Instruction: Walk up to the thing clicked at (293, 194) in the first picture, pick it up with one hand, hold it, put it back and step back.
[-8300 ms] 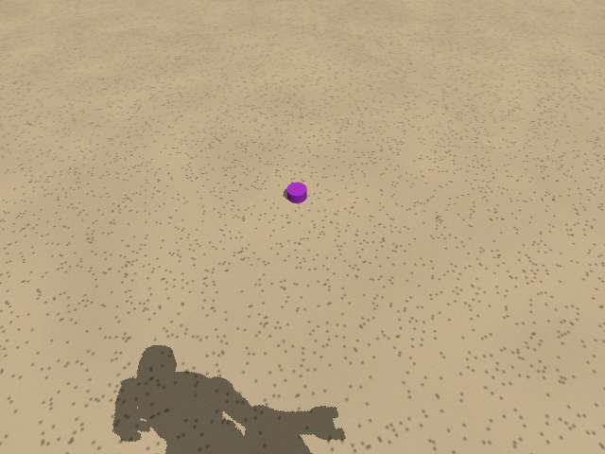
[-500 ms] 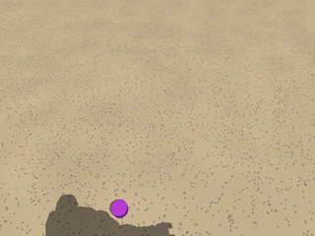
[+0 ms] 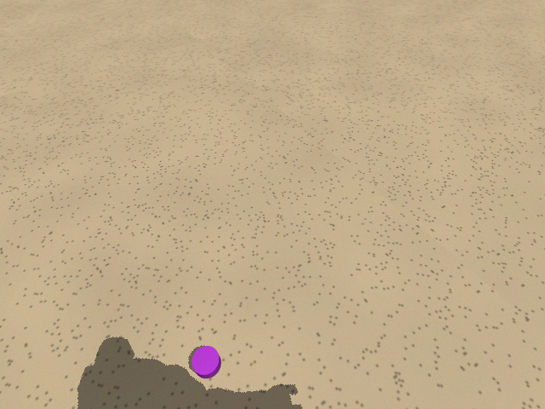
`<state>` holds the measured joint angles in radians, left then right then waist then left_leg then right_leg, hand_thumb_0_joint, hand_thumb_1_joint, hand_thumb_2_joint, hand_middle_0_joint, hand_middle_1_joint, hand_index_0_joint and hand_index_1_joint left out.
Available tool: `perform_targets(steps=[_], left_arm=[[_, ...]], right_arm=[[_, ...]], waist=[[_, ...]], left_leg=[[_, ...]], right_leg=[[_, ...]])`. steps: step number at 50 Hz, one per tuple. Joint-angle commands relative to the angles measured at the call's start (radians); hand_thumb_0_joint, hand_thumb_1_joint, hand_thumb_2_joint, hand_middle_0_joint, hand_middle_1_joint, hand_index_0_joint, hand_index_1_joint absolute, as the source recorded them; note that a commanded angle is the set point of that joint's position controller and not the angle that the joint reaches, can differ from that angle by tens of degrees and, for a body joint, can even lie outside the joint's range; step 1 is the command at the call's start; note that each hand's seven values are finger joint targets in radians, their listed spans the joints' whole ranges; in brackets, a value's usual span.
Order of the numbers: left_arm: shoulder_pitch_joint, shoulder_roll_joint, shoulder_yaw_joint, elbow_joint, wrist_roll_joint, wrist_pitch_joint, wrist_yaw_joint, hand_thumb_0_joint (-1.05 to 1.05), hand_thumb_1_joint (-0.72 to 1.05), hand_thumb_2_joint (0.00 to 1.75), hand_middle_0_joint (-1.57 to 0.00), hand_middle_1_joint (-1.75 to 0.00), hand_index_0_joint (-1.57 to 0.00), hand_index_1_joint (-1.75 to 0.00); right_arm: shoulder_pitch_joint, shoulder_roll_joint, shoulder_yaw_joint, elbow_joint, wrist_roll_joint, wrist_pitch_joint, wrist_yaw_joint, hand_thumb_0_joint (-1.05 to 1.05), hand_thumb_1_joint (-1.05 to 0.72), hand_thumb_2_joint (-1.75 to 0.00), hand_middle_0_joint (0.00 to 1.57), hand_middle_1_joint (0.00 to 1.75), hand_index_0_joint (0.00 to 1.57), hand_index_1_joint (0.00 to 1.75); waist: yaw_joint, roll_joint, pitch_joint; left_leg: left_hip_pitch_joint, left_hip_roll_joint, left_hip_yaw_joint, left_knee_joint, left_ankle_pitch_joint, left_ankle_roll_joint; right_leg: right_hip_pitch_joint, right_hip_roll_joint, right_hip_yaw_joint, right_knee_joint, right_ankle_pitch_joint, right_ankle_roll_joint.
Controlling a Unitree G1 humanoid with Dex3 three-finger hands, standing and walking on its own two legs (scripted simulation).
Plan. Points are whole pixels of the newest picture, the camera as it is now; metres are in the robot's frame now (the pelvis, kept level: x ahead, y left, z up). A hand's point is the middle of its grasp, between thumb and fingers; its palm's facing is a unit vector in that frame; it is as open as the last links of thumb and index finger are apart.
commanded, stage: rise first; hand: left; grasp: from above
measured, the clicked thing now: (206, 362) +0.40 +0.27 -0.76
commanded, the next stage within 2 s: none
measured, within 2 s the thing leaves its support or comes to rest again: neither
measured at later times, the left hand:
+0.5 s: hand out of the picture +0.12 +0.27 -0.21, palm faces -0.11 -0.90 -0.42, open 13.4 cm
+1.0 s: hand out of the picture +0.17 +0.30 -0.36, palm faces -0.40 -0.62 -0.68, open 14.1 cm
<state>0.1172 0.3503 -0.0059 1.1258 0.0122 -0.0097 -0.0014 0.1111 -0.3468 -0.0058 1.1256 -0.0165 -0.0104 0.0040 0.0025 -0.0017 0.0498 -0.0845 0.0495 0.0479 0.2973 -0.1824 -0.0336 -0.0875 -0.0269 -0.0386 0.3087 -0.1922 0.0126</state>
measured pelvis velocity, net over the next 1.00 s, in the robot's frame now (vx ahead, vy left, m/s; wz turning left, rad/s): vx -0.06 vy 0.01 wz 0.01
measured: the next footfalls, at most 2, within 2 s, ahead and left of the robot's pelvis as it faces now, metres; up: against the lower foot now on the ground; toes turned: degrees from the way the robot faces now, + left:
none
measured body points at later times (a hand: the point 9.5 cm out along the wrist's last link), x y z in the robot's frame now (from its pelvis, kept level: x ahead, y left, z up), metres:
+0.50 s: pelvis -0.02 +0.01 -0.06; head +0.06 +0.02 +0.38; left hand +0.12 +0.31 -0.18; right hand +0.11 -0.25 -0.17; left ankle -0.01 +0.14 -0.75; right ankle -0.02 -0.12 -0.75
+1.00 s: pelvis -0.06 +0.01 -0.21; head +0.11 +0.03 +0.21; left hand +0.18 +0.33 -0.32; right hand +0.15 -0.25 -0.32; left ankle -0.01 +0.14 -0.75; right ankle -0.02 -0.12 -0.75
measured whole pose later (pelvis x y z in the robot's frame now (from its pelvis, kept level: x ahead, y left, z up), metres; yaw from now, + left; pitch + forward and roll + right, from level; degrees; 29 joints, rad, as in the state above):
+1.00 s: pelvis -0.06 +0.01 -0.21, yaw +0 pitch +30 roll -2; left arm -0.06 0.42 0.13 0.68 0.60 -0.05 0.07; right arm 0.09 -0.28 -0.05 0.59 0.00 -0.17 0.03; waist -0.02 -0.01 -0.19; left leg -1.50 0.05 -0.03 1.64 -0.66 -0.02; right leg -1.47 -0.06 -0.03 1.62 -0.66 0.02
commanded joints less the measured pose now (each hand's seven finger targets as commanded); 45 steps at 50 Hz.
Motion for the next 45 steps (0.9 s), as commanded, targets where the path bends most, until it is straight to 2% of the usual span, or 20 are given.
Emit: perform_targets(steps=[1, 2, 3, 4, 5, 6, 7, 8, 10, 12, 17, 20, 28, 32, 36, 39, 41, 43, 44, 45], left_arm=[[-0.471, 0.105, 0.075, -0.333, -0.042, -0.098, 0.031, 0.00, 0.66, 0.99, -0.20, -0.52, -0.16, -0.54], [-0.257, 0.208, 0.137, -0.138, -0.011, -0.056, 0.034, 0.00, 0.58, 0.96, -0.17, -0.60, -0.15, -0.62], [-0.231, 0.214, 0.150, -0.085, 0.015, -0.039, 0.018, 0.00, 0.50, 0.96, -0.16, -0.68, -0.14, -0.70], [-0.312, 0.230, 0.161, -0.099, 0.035, -0.040, 0.001, 0.00, 0.42, 0.97, -0.12, -0.76, -0.11, -0.78], [-0.281, 0.251, 0.188, -0.096, 0.069, -0.046, -0.010, 0.00, 0.34, 0.96, -0.10, -0.84, -0.11, -0.86], [-0.141, 0.224, 0.202, -0.037, 0.100, -0.031, -0.019, 0.00, 0.26, 0.95, -0.06, -0.92, -0.09, -0.94], [-0.093, 0.205, 0.203, -0.063, 0.113, -0.026, -0.027, 0.00, 0.18, 0.95, -0.03, -1.00, -0.07, -1.00], [-0.103, 0.212, 0.217, -0.113, 0.123, -0.024, -0.024, 0.00, 0.10, 0.98, -0.01, -1.07, -0.05, -1.03], [-0.069, 0.174, 0.199, -0.159, 0.143, 0.001, -0.014, 0.00, -0.04, 0.98, 0.00, -1.10, -0.04, -1.06], [-0.078, 0.177, 0.208, -0.237, 0.153, 0.035, -0.003, 0.00, -0.20, 1.00, -0.03, -1.09, -0.05, -1.07], [-0.079, 0.155, 0.204, -0.338, 0.184, 0.070, 0.015, 0.00, -0.54, 1.01, -0.06, -1.08, -0.06, -1.08], [-0.078, 0.149, 0.207, -0.442, 0.206, 0.059, 0.019, 0.00, -0.56, 1.01, -0.07, -1.07, -0.06, -1.08], [0.068, 0.140, 0.208, -0.663, 0.275, 0.098, 0.029, 0.00, -0.58, 1.01, -0.06, -1.06, -0.05, -1.08], [0.112, 0.132, 0.199, -0.714, 0.290, 0.132, 0.030, 0.00, -0.57, 1.00, -0.06, -1.06, -0.05, -1.07], [-0.004, 0.152, 0.193, -0.692, 0.355, 0.114, 0.038, 0.00, -0.55, 0.97, -0.06, -1.08, -0.06, -1.08], [-0.073, 0.176, 0.199, -0.645, 0.423, 0.060, 0.048, 0.00, -0.51, 0.97, -0.04, -1.09, -0.04, -1.08], [-0.111, 0.173, 0.174, -0.632, 0.468, 0.017, 0.056, 0.00, -0.50, 0.97, -0.04, -1.10, -0.05, -1.09], [-0.166, 0.227, 0.198, -0.633, 0.513, -0.025, 0.072, 0.00, -0.51, 0.97, -0.04, -1.10, -0.05, -1.09], [-0.183, 0.230, 0.187, -0.624, 0.533, -0.041, 0.079, 0.00, -0.53, 0.98, -0.05, -1.11, -0.05, -1.10], [-0.188, 0.249, 0.196, -0.608, 0.557, -0.053, 0.089, 0.00, -0.53, 0.99, -0.04, -1.11, -0.05, -1.10]], right_arm=[[0.047, -0.078, -0.004, -0.277, 0.076, -0.057, -0.042, 0.00, -0.94, -0.91, 0.20, 0.30, 0.20, 0.30], [0.080, -0.114, -0.028, -0.279, 0.078, -0.048, -0.049, 0.00, -0.92, -0.91, 0.20, 0.30, 0.20, 0.30], [0.094, -0.110, -0.041, -0.295, 0.068, -0.042, -0.047, 0.00, -0.92, -0.91, 0.20, 0.30, 0.20, 0.30], [0.096, -0.103, -0.048, -0.326, 0.062, -0.043, -0.047, 0.00, -0.90, -0.90, 0.20, 0.30, 0.20, 0.30], [0.105, -0.102, -0.066, -0.356, 0.046, -0.047, -0.046, 0.00, -0.92, -0.91, 0.20, 0.30, 0.20, 0.30], [0.137, -0.095, -0.076, -0.358, 0.037, -0.049, -0.043, 0.00, -0.91, -0.90, 0.20, 0.30, 0.20, 0.30], [0.149, -0.089, -0.080, -0.387, 0.036, -0.050, -0.036, 0.00, -0.92, -0.90, 0.20, 0.30, 0.20, 0.30], [0.146, -0.090, -0.084, -0.420, 0.036, -0.053, -0.033, 0.00, -0.91, -0.90, 0.20, 0.30, 0.20, 0.30], [0.140, -0.079, -0.089, -0.458, 0.040, -0.053, -0.032, 0.00, -0.89, -0.90, 0.20, 0.30, 0.20, 0.30], [0.130, -0.076, -0.092, -0.501, 0.044, -0.050, -0.027, 0.00, -0.89, -0.90, 0.20, 0.30, 0.20, 0.30], [0.113, -0.060, -0.093, -0.565, 0.040, -0.066, -0.018, 0.00, -0.88, -0.90, 0.20, 0.30, 0.20, 0.30], [0.124, -0.053, -0.097, -0.587, 0.032, -0.085, -0.019, 0.00, -0.88, -0.90, 0.20, 0.30, 0.20, 0.30], [0.117, -0.042, -0.104, -0.651, 0.027, -0.118, -0.023, 0.00, -0.87, -0.89, 0.20, 0.30, 0.20, 0.30], [0.097, -0.042, -0.101, -0.664, 0.025, -0.131, -0.019, 0.00, -0.88, -0.90, 0.20, 0.30, 0.20, 0.30], [0.070, -0.043, -0.095, -0.672, 0.020, -0.156, -0.016, 0.00, -0.88, -0.90, 0.20, 0.30, 0.20, 0.30], [0.056, -0.049, -0.095, -0.665, 0.015, -0.178, -0.008, 0.00, -0.84, -0.88, 0.20, 0.30, 0.20, 0.30], [0.053, -0.061, -0.101, -0.661, 0.019, -0.192, -0.001, 0.00, -0.82, -0.88, 0.20, 0.30, 0.20, 0.30], [0.051, -0.075, -0.109, -0.649, 0.021, -0.199, 0.003, 0.00, -0.83, -0.88, 0.20, 0.30, 0.20, 0.30], [0.046, -0.081, -0.107, -0.643, 0.024, -0.202, 0.007, 0.00, -0.85, -0.89, 0.20, 0.30, 0.20, 0.30], [0.043, -0.087, -0.111, -0.634, 0.023, -0.203, 0.009, 0.00, -0.84, -0.89, 0.20, 0.30, 0.20, 0.30]], waist=[[-0.087, 0.000, -0.025], [-0.053, -0.024, -0.003], [-0.048, -0.036, -0.053], [-0.044, -0.061, -0.084], [-0.023, -0.075, -0.167], [0.002, -0.041, -0.220], [0.021, 0.019, -0.262], [0.025, 0.039, -0.286], [0.025, 0.044, -0.273], [0.008, 0.038, -0.290], [-0.006, -0.001, -0.271], [-0.010, 0.031, -0.321], [-0.017, 0.070, -0.412], [-0.032, 0.064, -0.396], [-0.052, 0.063, -0.370], [-0.049, 0.075, -0.425], [-0.049, 0.079, -0.489], [-0.044, 0.088, -0.556], [-0.046, 0.096, -0.587], [-0.033, 0.120, -0.610]], left_leg=[[-0.114, -0.052, 0.016, 0.054, 0.017, 0.049], [-0.142, -0.047, 0.014, 0.059, 0.011, 0.046], [-0.171, -0.055, 0.009, 0.106, 0.019, 0.048], [-0.196, -0.054, 0.005, 0.144, 0.034, 0.053], [-0.212, -0.059, 0.006, 0.183, 0.063, 0.054], [-0.234, -0.066, 0.004, 0.217, 0.108, 0.048], [-0.246, -0.074, 0.006, 0.247, 0.129, 0.040], [-0.245, -0.075, 0.003, 0.261, 0.139, 0.035], [-0.262, -0.073, -0.003, 0.268, 0.135, 0.030], [-0.284, -0.065, -0.011, 0.294, 0.130, 0.031], [-0.416, -0.053, -0.021, 0.412, 0.028, 0.033], [-0.462, -0.045, -0.028, 0.496, 0.012, 0.031], [-0.563, -0.030, -0.051, 0.638, 0.013, 0.031], [-0.639, -0.023, -0.064, 0.691, -0.016, 0.032], [-0.781, -0.024, -0.074, 0.795, -0.123, 0.036], [-0.885, -0.030, -0.072, 0.904, -0.171, 0.034], [-0.931, -0.033, -0.080, 0.963, -0.180, 0.032], [-0.981, -0.034, -0.076, 1.034, -0.170, 0.036], [-0.988, -0.031, -0.090, 1.054, -0.154, 0.032], [-1.000, -0.029, -0.091, 1.084, -0.136, 0.030]], right_leg=[[-0.163, 0.013, 0.011, 0.016, 0.072, -0.015], [-0.165, 0.022, -0.003, 0.024, 0.038, -0.022], [-0.187, 0.019, 0.000, 0.054, 0.040, -0.026], [-0.196, 0.018, -0.002, 0.090, 0.054, -0.024], [-0.170, 0.011, 0.005, 0.130, 0.091, -0.020], [-0.170, 0.007, 0.005, 0.180, 0.133, -0.024], [-0.173, 0.008, 0.008, 0.213, 0.142, -0.030], [-0.182, 0.014, 0.006, 0.232, 0.141, -0.033], [-0.217, 0.020, -0.001, 0.244, 0.125, -0.033], [-0.255, 0.026, -0.006, 0.269, 0.115, -0.031], [-0.399, 0.031, -0.012, 0.376, 0.000, -0.030], [-0.480, 0.026, -0.008, 0.467, -0.018, -0.029], [-0.617, 0.026, -0.004, 0.617, -0.030, -0.030], [-0.692, 0.029, -0.011, 0.675, -0.065, -0.029], [-0.854, 0.026, -0.007, 0.783, -0.147, -0.031], [-0.972, 0.022, -0.001, 0.896, -0.188, -0.031], [-1.045, 0.020, 0.000, 0.971, -0.197, -0.032], [-1.100, 0.019, 0.005, 1.029, -0.186, -0.032], [-1.139, 0.019, 0.001, 1.073, -0.181, -0.035], [-1.179, 0.016, 0.000, 1.107, -0.172, -0.037]])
